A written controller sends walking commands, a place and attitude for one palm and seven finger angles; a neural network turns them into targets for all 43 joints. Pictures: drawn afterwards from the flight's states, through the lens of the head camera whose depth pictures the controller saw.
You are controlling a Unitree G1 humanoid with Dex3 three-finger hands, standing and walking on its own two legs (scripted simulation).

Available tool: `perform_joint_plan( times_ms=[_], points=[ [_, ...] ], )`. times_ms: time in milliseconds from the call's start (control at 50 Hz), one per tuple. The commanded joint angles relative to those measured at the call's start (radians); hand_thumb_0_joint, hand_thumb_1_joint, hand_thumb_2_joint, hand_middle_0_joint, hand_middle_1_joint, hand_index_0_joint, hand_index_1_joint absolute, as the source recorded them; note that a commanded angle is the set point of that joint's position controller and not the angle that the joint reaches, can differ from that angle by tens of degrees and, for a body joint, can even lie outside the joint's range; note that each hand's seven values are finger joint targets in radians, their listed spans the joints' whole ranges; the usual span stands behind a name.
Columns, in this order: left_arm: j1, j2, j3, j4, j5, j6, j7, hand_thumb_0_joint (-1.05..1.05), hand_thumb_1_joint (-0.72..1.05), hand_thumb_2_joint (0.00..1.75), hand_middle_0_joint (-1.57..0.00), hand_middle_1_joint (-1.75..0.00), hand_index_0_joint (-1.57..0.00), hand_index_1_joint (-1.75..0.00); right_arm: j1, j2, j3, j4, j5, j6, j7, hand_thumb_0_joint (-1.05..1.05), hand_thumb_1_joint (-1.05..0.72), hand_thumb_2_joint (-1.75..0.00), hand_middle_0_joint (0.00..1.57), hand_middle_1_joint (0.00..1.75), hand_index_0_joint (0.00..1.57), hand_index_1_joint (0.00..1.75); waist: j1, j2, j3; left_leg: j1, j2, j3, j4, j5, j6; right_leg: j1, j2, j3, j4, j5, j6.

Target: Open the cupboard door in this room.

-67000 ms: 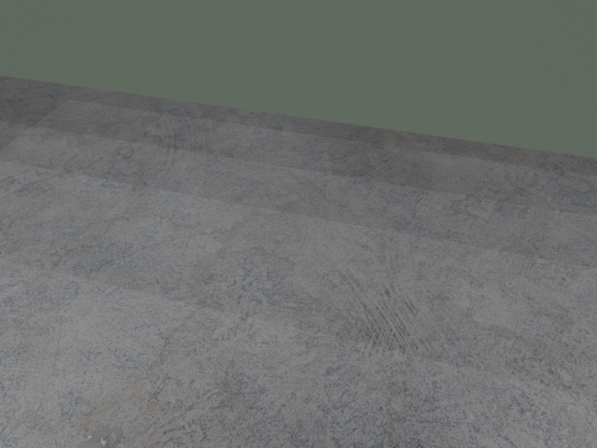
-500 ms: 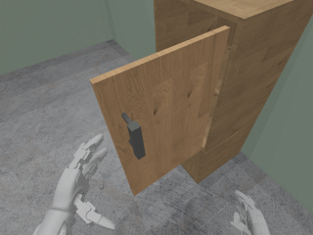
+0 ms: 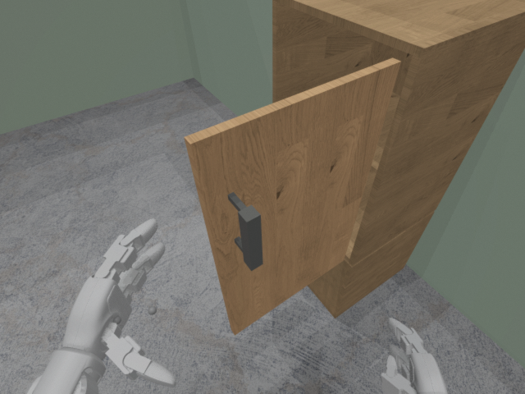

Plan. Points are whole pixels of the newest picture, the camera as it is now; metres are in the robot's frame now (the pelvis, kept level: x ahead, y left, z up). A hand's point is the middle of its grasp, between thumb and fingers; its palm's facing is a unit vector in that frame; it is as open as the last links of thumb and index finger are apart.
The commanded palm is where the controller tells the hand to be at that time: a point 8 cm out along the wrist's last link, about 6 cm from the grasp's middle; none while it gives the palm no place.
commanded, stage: draw the hand back to the body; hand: left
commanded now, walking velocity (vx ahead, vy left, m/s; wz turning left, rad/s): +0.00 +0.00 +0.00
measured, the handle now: (244, 231) +0.34 +0.06 +0.09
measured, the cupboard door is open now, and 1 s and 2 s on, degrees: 91 91 91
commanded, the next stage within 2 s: step back with the hand held close in 1.20 s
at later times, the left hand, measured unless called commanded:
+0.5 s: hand (85, 285) +0.21 +0.23 +0.15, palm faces +0.31 -0.88 -0.36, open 13.0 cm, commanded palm +0.16 +0.27 +0.17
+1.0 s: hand (59, 257) +0.22 +0.26 +0.17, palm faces +0.43 -0.81 -0.40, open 7.8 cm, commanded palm +0.17 +0.29 +0.19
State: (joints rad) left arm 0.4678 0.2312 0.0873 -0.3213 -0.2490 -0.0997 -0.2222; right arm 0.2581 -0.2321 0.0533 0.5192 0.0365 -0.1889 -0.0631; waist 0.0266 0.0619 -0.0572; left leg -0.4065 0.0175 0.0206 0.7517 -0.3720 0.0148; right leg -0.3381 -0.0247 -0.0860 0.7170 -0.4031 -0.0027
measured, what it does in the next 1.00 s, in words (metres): stands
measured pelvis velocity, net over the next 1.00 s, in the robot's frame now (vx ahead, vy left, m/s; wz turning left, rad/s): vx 0.03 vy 0.00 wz -0.03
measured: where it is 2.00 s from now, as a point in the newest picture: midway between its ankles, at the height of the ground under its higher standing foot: outside the picture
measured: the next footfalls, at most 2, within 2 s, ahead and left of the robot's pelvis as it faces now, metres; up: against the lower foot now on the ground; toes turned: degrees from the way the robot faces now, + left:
none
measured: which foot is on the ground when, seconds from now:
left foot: down 0.00-1.00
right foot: down 0.00-1.00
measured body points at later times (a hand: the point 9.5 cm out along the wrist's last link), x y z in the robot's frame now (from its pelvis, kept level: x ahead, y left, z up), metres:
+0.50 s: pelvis +0.01 +0.01 +0.03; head +0.00 -0.01 +0.47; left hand +0.18 +0.27 +0.17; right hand +0.19 -0.21 -0.06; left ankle +0.01 +0.11 -0.71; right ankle -0.02 -0.12 -0.71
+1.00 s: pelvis +0.03 +0.00 +0.03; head +0.01 -0.03 +0.48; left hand +0.19 +0.30 +0.20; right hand +0.21 -0.23 -0.06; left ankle +0.01 +0.11 -0.71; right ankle -0.02 -0.12 -0.71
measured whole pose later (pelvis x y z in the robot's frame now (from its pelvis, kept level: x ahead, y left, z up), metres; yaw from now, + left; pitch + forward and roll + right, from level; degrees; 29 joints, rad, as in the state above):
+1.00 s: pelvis +0.03 +0.00 +0.03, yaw -2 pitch -4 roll +0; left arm 0.46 0.33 0.32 -0.37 -0.06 -0.06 0.11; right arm 0.18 -0.24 0.01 0.64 -0.01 -0.08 -0.07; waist 0.07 0.07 0.03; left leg -0.08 0.02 0.05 0.40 -0.25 0.01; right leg -0.02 -0.01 -0.06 0.36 -0.27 0.00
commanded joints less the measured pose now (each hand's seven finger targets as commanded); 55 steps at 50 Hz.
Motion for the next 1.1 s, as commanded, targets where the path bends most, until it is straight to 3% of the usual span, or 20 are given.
perform_joint_plan(
  times_ms=[0, 100, 120, 140, 160, 180, 240, 320, 360, 400, 500, 620, 800, 900, 1020, 1080],
  points=[
    [-0.115, 0.102, 0.078, -0.266, -0.022, -0.048, -0.006, 0.00, -0.50, 0.30, -0.15, -0.30, -0.15, -0.30, -0.125, -0.109, -0.038, -0.168, 0.002, -0.079, -0.013, 0.00, -0.90, -0.90, 0.20, 0.30, 0.20, 0.30, 0.001, -0.030, -0.072, 0.097, -0.015, -0.059, -0.151, 0.172, 0.006, -0.006, 0.041, 0.007, -0.133, 0.211, -0.010],
    [-0.114, 0.138, 0.139, -0.261, -0.036, -0.012, -0.024, 0.00, -0.32, 0.37, -0.16, -0.30, -0.16, -0.30, -0.134, -0.113, -0.035, -0.152, 0.004, -0.083, -0.019, 0.00, -0.90, -0.90, 0.20, 0.30, 0.20, 0.30, 0.012, -0.025, -0.070, 0.120, -0.014, -0.061, -0.173, 0.184, 0.003, 0.027, 0.041, 0.003, -0.155, 0.220, -0.013],
    [-0.154, 0.243, 0.155, -0.360, 0.105, -0.031, 0.133, 0.00, -0.29, 0.39, -0.16, -0.30, -0.16, -0.30, -0.158, -0.094, -0.033, -0.148, -0.014, -0.071, -0.041, 0.00, -0.90, -0.90, 0.20, 0.30, 0.20, 0.30, 0.044, -0.018, -0.042, 0.136, -0.009, -0.045, -0.218, 0.159, 0.005, 0.057, 0.025, 0.053, -0.227, 0.190, -0.021],
    [-0.058, 0.158, 0.121, -0.291, 0.122, -0.017, 0.201, 0.00, -0.26, 0.40, -0.16, -0.30, -0.16, -0.30, -0.145, -0.080, -0.025, -0.137, -0.025, -0.065, -0.047, 0.00, -0.90, -0.90, 0.20, 0.30, 0.20, 0.30, 0.025, -0.049, 0.028, 0.140, -0.008, -0.042, -0.233, 0.138, 0.002, 0.039, 0.020, 0.045, -0.261, 0.156, -0.019],
    [-0.037, 0.118, 0.091, -0.275, 0.132, -0.004, 0.228, 0.00, -0.22, 0.42, -0.16, -0.30, -0.16, -0.30, -0.143, -0.081, -0.023, -0.134, -0.027, -0.057, -0.045, 0.00, -0.90, -0.90, 0.20, 0.30, 0.20, 0.30, 0.020, -0.060, 0.041, 0.141, -0.007, -0.045, -0.243, 0.126, 0.001, 0.038, 0.016, 0.040, -0.267, 0.140, -0.016],
    [-0.039, 0.134, 0.101, -0.284, 0.150, 0.001, 0.254, 0.00, -0.18, 0.43, -0.16, -0.30, -0.16, -0.30, -0.149, -0.087, -0.026, -0.124, -0.027, -0.048, -0.043, 0.00, -0.90, -0.90, 0.20, 0.30, 0.20, 0.30, 0.024, -0.072, 0.041, 0.153, -0.001, -0.046, -0.252, 0.140, 0.003, 0.063, 0.018, 0.042, -0.283, 0.148, -0.019],
    [-0.065, 0.157, 0.111, -0.312, 0.186, -0.010, 0.305, 0.00, -0.08, 0.48, -0.16, -0.30, -0.16, -0.30, -0.160, -0.087, -0.026, -0.108, -0.035, -0.033, -0.042, 0.00, -0.90, -0.90, 0.20, 0.30, 0.20, 0.30, 0.020, 0.008, 0.032, 0.206, 0.001, -0.040, -0.297, 0.146, 0.001, 0.097, 0.014, 0.041, -0.306, 0.145, -0.019],
    [-0.089, 0.193, 0.147, -0.320, 0.209, -0.023, 0.345, 0.00, 0.06, 0.54, -0.17, -0.30, -0.17, -0.30, -0.172, -0.089, -0.031, -0.088, -0.044, -0.028, -0.043, 0.00, -0.90, -0.90, 0.20, 0.30, 0.20, 0.30, 0.024, 0.008, 0.020, 0.249, 0.004, -0.037, -0.344, 0.165, 0.001, 0.151, 0.016, 0.040, -0.336, 0.158, -0.020],
    [-0.094, 0.200, 0.158, -0.334, 0.216, -0.030, 0.355, 0.00, 0.13, 0.57, -0.17, -0.30, -0.17, -0.30, -0.175, -0.091, -0.034, -0.077, -0.047, -0.029, -0.042, 0.00, -0.90, -0.90, 0.20, 0.30, 0.20, 0.30, 0.026, 0.024, 0.001, 0.281, 0.004, -0.035, -0.357, 0.211, 0.002, 0.177, 0.016, 0.040, -0.343, 0.197, -0.022],
    [-0.082, 0.207, 0.177, -0.318, 0.215, -0.031, 0.360, 0.00, 0.20, 0.60, -0.18, -0.30, -0.18, -0.30, -0.180, -0.093, -0.036, -0.069, -0.048, -0.025, -0.040, 0.00, -0.90, -0.90, 0.20, 0.30, 0.20, 0.30, 0.029, -0.021, 0.007, 0.287, 0.008, -0.038, -0.373, 0.240, 0.001, 0.203, 0.018, 0.036, -0.352, 0.222, -0.020],
    [-0.042, 0.213, 0.218, -0.293, 0.214, -0.034, 0.361, 0.00, 0.37, 0.68, -0.18, -0.30, -0.18, -0.30, -0.186, -0.096, -0.045, -0.051, -0.049, -0.007, -0.030, 0.00, -0.90, -0.90, 0.20, 0.30, 0.20, 0.30, 0.039, -0.001, 0.000, 0.318, 0.011, -0.029, -0.389, 0.337, -0.003, 0.249, 0.020, 0.036, -0.358, 0.303, -0.020],
    [-0.050, 0.255, 0.294, -0.266, 0.204, -0.034, 0.359, 0.00, 0.58, 0.76, -0.19, -0.30, -0.19, -0.30, -0.196, -0.097, -0.057, -0.045, -0.048, 0.021, -0.025, 0.00, -0.90, -0.90, 0.20, 0.30, 0.20, 0.30, 0.046, -0.048, 0.019, 0.331, 0.012, -0.014, -0.392, 0.383, 0.000, 0.268, 0.024, 0.042, -0.378, 0.363, -0.017],
    [-0.098, 0.301, 0.372, -0.284, 0.193, -0.037, 0.362, 0.00, 0.90, 0.90, -0.20, -0.30, -0.20, -0.30, -0.198, -0.096, -0.067, -0.030, -0.047, 0.038, -0.022, 0.00, -0.90, -0.90, 0.20, 0.30, 0.20, 0.30, 0.046, 0.025, -0.009, 0.372, 0.009, 0.003, -0.372, 0.469, 0.001, 0.286, 0.017, 0.053, -0.387, 0.455, -0.015],
    [-0.077, 0.251, 0.321, -0.231, 0.191, -0.024, 0.351, 0.00, 0.90, 0.90, -0.20, -0.30, -0.20, -0.30, -0.199, -0.104, -0.075, -0.033, -0.044, 0.048, -0.017, 0.00, -0.90, -0.90, 0.20, 0.30, 0.20, 0.30, 0.039, -0.039, 0.023, 0.374, 0.011, 0.007, -0.378, 0.461, 0.009, 0.266, 0.020, 0.049, -0.395, 0.456, -0.007],
    [-0.093, 0.301, 0.365, -0.271, 0.191, -0.035, 0.356, 0.00, 0.90, 0.90, -0.20, -0.30, -0.20, -0.30, -0.204, -0.099, -0.075, -0.037, -0.048, 0.052, -0.021, 0.00, -0.90, -0.90, 0.20, 0.30, 0.20, 0.30, 0.051, -0.028, -0.021, 0.380, 0.004, 0.006, -0.374, 0.460, 0.011, 0.291, 0.017, 0.056, -0.393, 0.469, -0.010],
    [-0.098, 0.318, 0.375, -0.287, 0.195, -0.035, 0.357, 0.00, 0.90, 0.90, -0.20, -0.30, -0.20, -0.30, -0.211, -0.098, -0.075, -0.035, -0.046, 0.049, -0.023, 0.00, -0.90, -0.90, 0.20, 0.30, 0.20, 0.30, 0.053, 0.011, -0.028, 0.387, 0.002, 0.011, -0.369, 0.469, 0.008, 0.296, 0.016, 0.062, -0.397, 0.484, -0.012]
  ],
)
